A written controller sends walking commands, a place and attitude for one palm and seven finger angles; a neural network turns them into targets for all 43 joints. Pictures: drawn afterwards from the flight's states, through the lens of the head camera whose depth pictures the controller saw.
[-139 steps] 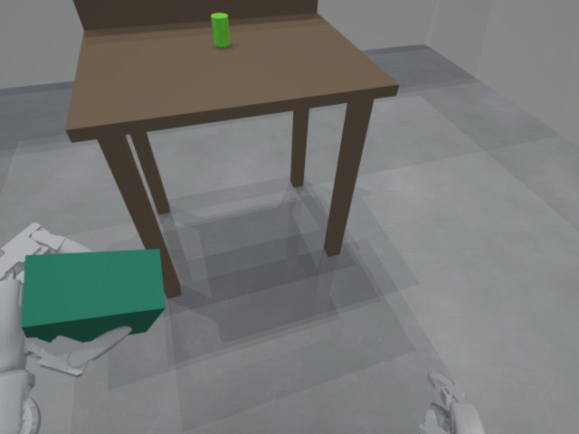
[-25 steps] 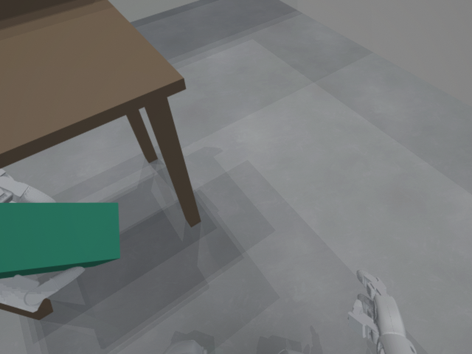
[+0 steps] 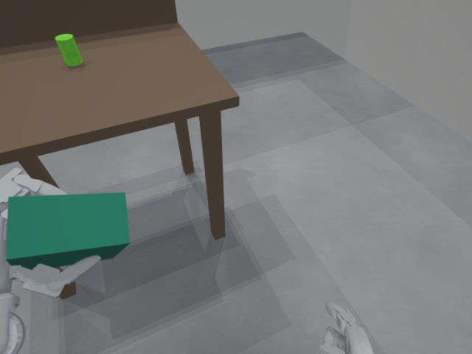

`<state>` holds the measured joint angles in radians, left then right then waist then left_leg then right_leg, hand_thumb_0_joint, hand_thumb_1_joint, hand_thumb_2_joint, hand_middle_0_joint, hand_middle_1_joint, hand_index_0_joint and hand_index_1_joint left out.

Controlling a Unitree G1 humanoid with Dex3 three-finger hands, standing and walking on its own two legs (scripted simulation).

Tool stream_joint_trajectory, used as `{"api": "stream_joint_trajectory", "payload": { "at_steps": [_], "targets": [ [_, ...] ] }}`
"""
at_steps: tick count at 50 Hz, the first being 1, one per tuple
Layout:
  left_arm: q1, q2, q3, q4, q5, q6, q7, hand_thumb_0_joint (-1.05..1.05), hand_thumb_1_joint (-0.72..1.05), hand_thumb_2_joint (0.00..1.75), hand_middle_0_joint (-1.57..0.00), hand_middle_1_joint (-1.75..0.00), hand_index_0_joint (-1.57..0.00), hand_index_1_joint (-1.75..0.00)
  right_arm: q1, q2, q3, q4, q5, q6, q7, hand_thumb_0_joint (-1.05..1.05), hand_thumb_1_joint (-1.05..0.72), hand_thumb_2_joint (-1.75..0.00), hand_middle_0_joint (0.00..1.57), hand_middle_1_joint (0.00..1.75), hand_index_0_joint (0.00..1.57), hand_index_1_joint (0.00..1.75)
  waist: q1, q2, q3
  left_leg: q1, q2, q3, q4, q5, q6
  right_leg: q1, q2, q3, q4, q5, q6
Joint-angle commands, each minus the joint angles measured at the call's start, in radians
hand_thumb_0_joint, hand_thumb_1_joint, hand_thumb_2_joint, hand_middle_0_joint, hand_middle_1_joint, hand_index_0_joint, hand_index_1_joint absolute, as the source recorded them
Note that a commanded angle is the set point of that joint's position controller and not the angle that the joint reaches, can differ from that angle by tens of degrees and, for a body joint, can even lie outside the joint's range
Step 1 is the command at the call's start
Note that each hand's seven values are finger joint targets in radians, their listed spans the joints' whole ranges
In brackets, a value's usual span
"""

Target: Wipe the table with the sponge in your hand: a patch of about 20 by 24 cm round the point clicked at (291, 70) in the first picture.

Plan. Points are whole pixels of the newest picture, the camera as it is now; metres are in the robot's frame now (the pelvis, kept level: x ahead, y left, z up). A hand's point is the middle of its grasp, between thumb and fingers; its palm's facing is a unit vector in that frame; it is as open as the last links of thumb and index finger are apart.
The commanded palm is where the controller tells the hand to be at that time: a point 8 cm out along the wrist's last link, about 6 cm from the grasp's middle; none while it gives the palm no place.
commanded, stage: take the last steps up to it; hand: left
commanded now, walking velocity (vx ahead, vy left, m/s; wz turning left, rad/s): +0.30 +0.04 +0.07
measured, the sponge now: (86, 231) +0.23 +0.21 +0.16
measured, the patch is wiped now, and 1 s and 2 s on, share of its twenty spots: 0.00 0.00 0.00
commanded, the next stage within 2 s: come to a stop and stand still in 1.86 s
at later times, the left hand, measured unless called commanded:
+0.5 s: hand (77, 201) +0.27 +0.25 +0.16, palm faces +0.44 -0.82 -0.38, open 10.3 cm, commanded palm +0.21 +0.29 +0.18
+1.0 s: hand (143, 160) +0.37 +0.19 +0.15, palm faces +0.43 -0.81 -0.40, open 10.3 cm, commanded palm +0.30 +0.24 +0.18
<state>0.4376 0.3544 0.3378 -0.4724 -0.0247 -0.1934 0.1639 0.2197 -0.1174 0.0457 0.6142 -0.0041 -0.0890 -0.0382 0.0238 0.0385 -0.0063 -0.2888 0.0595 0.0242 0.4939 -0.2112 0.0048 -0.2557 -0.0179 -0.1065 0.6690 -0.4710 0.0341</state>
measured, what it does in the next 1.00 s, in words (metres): walks ahead: right foot, then left foot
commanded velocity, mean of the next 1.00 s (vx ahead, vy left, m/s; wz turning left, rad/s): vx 0.30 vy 0.05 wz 0.06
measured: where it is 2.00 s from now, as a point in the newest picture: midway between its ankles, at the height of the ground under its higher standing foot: (248, 336)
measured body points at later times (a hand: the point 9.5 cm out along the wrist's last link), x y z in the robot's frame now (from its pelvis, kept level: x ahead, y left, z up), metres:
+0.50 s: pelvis +0.06 +0.01 -0.02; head +0.07 +0.01 +0.43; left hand +0.24 +0.29 +0.18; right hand +0.21 -0.25 -0.10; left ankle +0.10 +0.11 -0.74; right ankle -0.03 -0.10 -0.71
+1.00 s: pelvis +0.15 -0.05 -0.01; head +0.17 -0.07 +0.44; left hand +0.34 +0.23 +0.17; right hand +0.32 -0.28 -0.12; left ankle +0.10 +0.09 -0.65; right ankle +0.17 -0.12 -0.74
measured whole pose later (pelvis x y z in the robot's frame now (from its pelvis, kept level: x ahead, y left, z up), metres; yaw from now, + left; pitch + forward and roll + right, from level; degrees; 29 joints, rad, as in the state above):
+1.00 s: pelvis +0.15 -0.05 -0.01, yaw +3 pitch -1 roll +2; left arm 0.39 0.29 0.29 -0.41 0.00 -0.20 0.14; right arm 0.17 -0.23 -0.02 0.69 0.00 -0.08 -0.06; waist 0.02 0.03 0.06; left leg -0.48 0.04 0.04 1.21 -0.39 -0.02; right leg -0.28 -0.05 -0.16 0.59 -0.30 -0.06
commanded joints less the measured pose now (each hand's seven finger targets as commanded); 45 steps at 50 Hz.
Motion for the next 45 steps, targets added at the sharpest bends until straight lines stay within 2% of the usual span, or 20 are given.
{"api": "stream_joint_trajectory", "payload": {
  "at_steps": [1, 2, 3, 5, 10, 15, 18, 20, 21, 22, 23, 24, 27, 31, 37, 41, 42, 43, 44, 45],
  "targets": [
    [-0.084, 0.155, 0.081, -0.156, 0.012, -0.029, 0.010, 0.00, 0.10, 1.30, -1.20, -1.60, -1.20, -1.60, -0.081, -0.174, -0.076, -0.131, 0.003, -0.020, -0.023, 0.00, -0.90, -0.90, 0.20, 0.30, 0.20, 0.30, -0.017, 0.024, -0.086, -0.147, 0.095, -0.060, 0.017, -0.304, 0.070, 0.235, -0.064, 0.063, -0.331, 0.053, -0.069],
    [-0.108, 0.181, 0.083, -0.180, 0.012, -0.028, 0.008, 0.00, 0.10, 1.30, -1.20, -1.60, -1.20, -1.60, -0.090, -0.146, -0.072, -0.142, 0.006, -0.011, -0.019, 0.00, -0.90, -0.90, 0.20, 0.30, 0.20, 0.30, -0.018, -0.205, -0.073, -0.317, 0.005, 0.040, 0.280, -0.299, 0.019, 0.292, -0.258, 0.356, -0.438, -0.059, -0.155],
    [-0.147, 0.235, 0.109, -0.203, 0.001, -0.032, 0.012, 0.00, 0.10, 1.30, -1.20, -1.60, -1.20, -1.60, -0.134, -0.163, -0.070, -0.150, 0.006, -0.020, -0.026, 0.00, -0.90, -0.90, 0.20, 0.30, 0.20, 0.30, -0.003, -0.304, -0.012, -0.454, -0.044, 0.029, 0.524, -0.317, -0.014, 0.269, -0.422, 0.570, -0.519, -0.007, -0.235],
    [-0.129, 0.208, 0.117, -0.184, -0.004, -0.054, 0.009, 0.00, 0.10, 1.30, -1.20, -1.60, -1.20, -1.60, -0.105, -0.181, -0.080, -0.120, 0.005, -0.037, -0.022, 0.00, -0.90, -0.90, 0.20, 0.30, 0.20, 0.30, -0.029, -0.188, -0.025, -0.434, 0.002, -0.055, 0.683, -0.174, -0.033, 0.226, -0.364, 0.432, -0.465, 0.213, -0.214],
    [-0.056, 0.211, 0.157, -0.166, 0.004, -0.099, 0.003, 0.00, 0.10, 1.30, -1.20, -1.60, -1.20, -1.60, -0.102, -0.169, -0.077, -0.115, 0.005, -0.005, -0.029, 0.00, -0.90, -0.90, 0.20, 0.30, 0.20, 0.30, -0.032, -0.125, 0.001, -0.371, 0.036, 0.034, 0.500, -0.081, -0.035, 0.223, -0.280, 0.132, -0.378, 0.654, -0.173],
    [-0.023, 0.186, 0.149, -0.166, 0.000, -0.099, 0.021, 0.00, 0.10, 1.30, -1.20, -1.60, -1.20, -1.60, -0.077, -0.171, -0.103, -0.154, 0.006, -0.025, -0.032, 0.00, -0.90, -0.90, 0.20, 0.30, 0.20, 0.30, 0.004, -0.178, -0.053, -0.235, 0.005, 0.139, 0.220, -0.067, -0.009, 0.282, -0.279, 0.137, -0.336, 0.707, -0.181],
    [-0.016, 0.182, 0.145, -0.194, -0.002, -0.092, 0.030, 0.00, 0.10, 1.30, -1.20, -1.60, -1.20, -1.60, -0.060, -0.173, -0.106, -0.166, 0.005, -0.033, -0.032, 0.00, -0.90, -0.90, 0.20, 0.30, 0.20, 0.30, 0.000, -0.203, -0.076, -0.104, -0.016, 0.174, 0.093, -0.047, 0.004, 0.246, -0.260, 0.118, -0.281, 0.650, -0.172],
    [-0.050, 0.181, 0.131, -0.238, -0.003, -0.092, 0.035, 0.00, 0.10, 1.30, -1.20, -1.60, -1.20, -1.60, -0.042, -0.185, -0.117, -0.165, 0.003, -0.033, -0.037, 0.00, -0.90, -0.90, 0.20, 0.30, 0.20, 0.30, -0.029, -0.138, -0.122, 0.095, -0.053, 0.204, -0.032, 0.044, 0.013, 0.174, -0.213, 0.073, -0.118, 0.653, -0.129],
    [-0.060, 0.167, 0.110, -0.254, -0.005, -0.100, 0.034, 0.00, 0.10, 1.30, -1.20, -1.60, -1.20, -1.60, -0.035, -0.201, -0.124, -0.169, 0.008, -0.035, -0.044, 0.00, -0.90, -0.90, 0.20, 0.30, 0.20, 0.30, -0.051, -0.019, -0.154, 0.254, -0.009, 0.131, -0.067, 0.086, 0.034, 0.074, -0.178, 0.040, 0.044, 0.571, -0.092],
    [-0.074, 0.173, 0.119, -0.305, -0.005, -0.109, 0.039, 0.00, 0.10, 1.30, -1.20, -1.60, -1.20, -1.60, -0.045, -0.226, -0.128, -0.174, 0.005, -0.037, -0.041, 0.00, -0.90, -0.90, 0.20, 0.30, 0.20, 0.30, -0.049, 0.193, -0.203, 0.403, 0.180, -0.141, -0.096, 0.194, 0.126, -0.114, -0.067, -0.018, 0.259, 0.231, -0.041],
    [-0.089, 0.185, 0.118, -0.313, -0.002, -0.119, 0.041, 0.00, 0.10, 1.30, -1.20, -1.60, -1.20, -1.60, -0.041, -0.213, -0.118, -0.183, 0.007, -0.043, -0.034, 0.00, -0.90, -0.90, 0.20, 0.30, 0.20, 0.30, -0.037, 0.279, -0.195, 0.465, 0.353, -0.416, -0.128, 0.360, 0.233, -0.305, -0.001, 0.028, 0.461, -0.160, -0.031],
    [-0.105, 0.225, 0.134, -0.267, 0.010, -0.116, 0.039, 0.00, 0.10, 1.30, -1.20, -1.60, -1.20, -1.60, -0.047, -0.202, -0.102, -0.170, 0.000, -0.048, -0.029, 0.00, -0.90, -0.90, 0.20, 0.30, 0.20, 0.30, -0.049, 0.207, -0.139, 0.357, 0.375, -0.463, -0.174, 0.259, 0.259, -0.345, -0.015, 0.099, 0.579, -0.153, -0.041],
    [-0.106, 0.227, 0.150, -0.325, 0.006, -0.106, 0.023, 0.00, 0.10, 1.30, -1.20, -1.60, -1.20, -1.60, -0.068, -0.208, -0.113, -0.136, 0.012, -0.062, -0.019, 0.00, -0.90, -0.90, 0.20, 0.30, 0.20, 0.30, -0.035, 0.135, -0.048, 0.185, 0.315, -0.292, -0.206, 0.112, 0.234, -0.398, -0.087, 0.123, 0.587, -0.007, -0.017],
    [0.005, 0.192, 0.164, -0.326, -0.002, -0.102, 0.008, 0.00, 0.10, 1.30, -1.20, -1.60, -1.20, -1.60, -0.063, -0.191, -0.103, -0.126, 0.013, -0.079, -0.012, 0.00, -0.90, -0.90, 0.20, 0.30, 0.20, 0.30, -0.017, 0.178, -0.068, 0.067, 0.227, -0.067, -0.253, -0.029, 0.166, -0.282, -0.086, 0.033, 0.431, 0.148, -0.002],
    [-0.050, 0.124, 0.106, -0.151, -0.002, -0.087, -0.004, 0.00, 0.10, 1.30, -1.20, -1.60, -1.20, -1.60, -0.057, -0.192, -0.094, -0.116, 0.007, -0.082, -0.036, 0.00, -0.90, -0.90, 0.20, 0.30, 0.20, 0.30, -0.031, 0.144, -0.021, 0.027, 0.238, -0.013, -0.256, -0.083, 0.148, -0.144, -0.052, -0.046, 0.109, 0.123, 0.016],
    [-0.163, 0.122, 0.068, -0.103, 0.011, -0.068, 0.001, 0.00, 0.10, 1.30, -1.20, -1.60, -1.20, -1.60, -0.083, -0.186, -0.084, -0.118, 0.009, -0.073, -0.046, 0.00, -0.90, -0.90, 0.20, 0.30, 0.20, 0.30, -0.015, 0.066, -0.048, 0.001, 0.182, 0.038, -0.060, -0.211, 0.104, 0.052, -0.008, -0.090, -0.141, 0.168, 0.007],
    [-0.185, 0.146, 0.072, -0.108, 0.018, -0.066, 0.004, 0.00, 0.10, 1.30, -1.20, -1.60, -1.20, -1.60, -0.086, -0.178, -0.083, -0.113, 0.008, -0.070, -0.048, 0.00, -0.90, -0.90, 0.20, 0.30, 0.20, 0.30, -0.012, -0.032, -0.059, -0.049, 0.133, 0.060, 0.111, -0.229, 0.082, 0.123, -0.059, 0.000, -0.238, 0.159, -0.019],
    [-0.183, 0.181, 0.087, -0.111, 0.027, -0.062, 0.008, 0.00, 0.10, 1.30, -1.20, -1.60, -1.20, -1.60, -0.083, -0.154, -0.083, -0.116, 0.010, -0.062, -0.045, 0.00, -0.90, -0.90, 0.20, 0.30, 0.20, 0.30, -0.011, -0.294, -0.082, -0.205, 0.021, 0.132, 0.425, -0.277, 0.042, 0.205, -0.258, 0.348, -0.354, 0.145, -0.113],
    [-0.212, 0.211, 0.102, -0.144, 0.020, -0.052, 0.012, 0.00, 0.10, 1.30, -1.20, -1.60, -1.20, -1.60, -0.142, -0.167, -0.076, -0.141, 0.007, -0.071, -0.043, 0.00, -0.90, -0.90, 0.20, 0.30, 0.20, 0.30, 0.013, -0.396, -0.059, -0.384, -0.053, 0.056, 0.659, -0.377, 0.009, 0.237, -0.422, 0.646, -0.430, 0.229, -0.207],
    [-0.259, 0.213, 0.104, -0.195, 0.018, -0.067, 0.014, 0.00, 0.10, 1.30, -1.20, -1.60, -1.20, -1.60, -0.125, -0.174, -0.078, -0.122, -0.003, -0.076, -0.039, 0.00, -0.90, -0.90, 0.20, 0.30, 0.20, 0.30, -0.007, -0.264, -0.060, -0.390, -0.013, -0.043, 0.752, -0.300, -0.004, 0.208, -0.444, 0.609, -0.442, 0.200, -0.223]
  ]
}}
